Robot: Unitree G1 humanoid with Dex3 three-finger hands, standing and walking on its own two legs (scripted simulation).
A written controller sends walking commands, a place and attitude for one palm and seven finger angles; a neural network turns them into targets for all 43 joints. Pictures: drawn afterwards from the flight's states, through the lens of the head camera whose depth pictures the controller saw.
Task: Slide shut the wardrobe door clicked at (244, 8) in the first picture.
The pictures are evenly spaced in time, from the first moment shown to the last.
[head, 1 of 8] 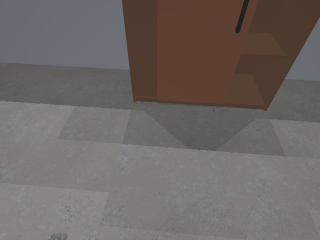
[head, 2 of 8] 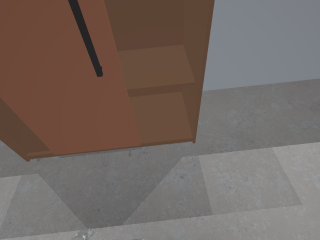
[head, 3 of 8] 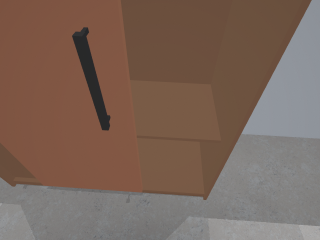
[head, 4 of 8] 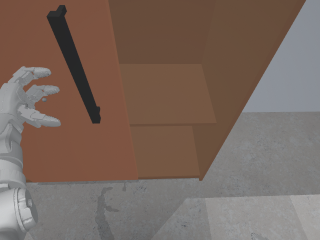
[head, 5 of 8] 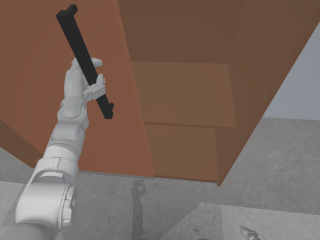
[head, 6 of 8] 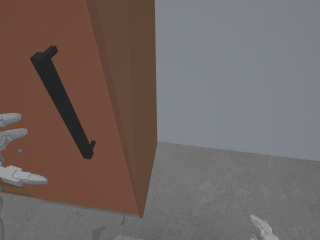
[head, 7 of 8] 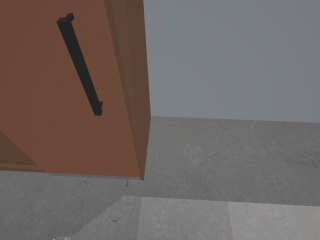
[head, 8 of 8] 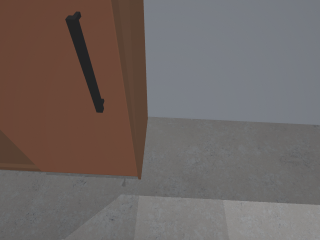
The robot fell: no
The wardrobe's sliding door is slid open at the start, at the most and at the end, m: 0.39 0.39 0.00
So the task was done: yes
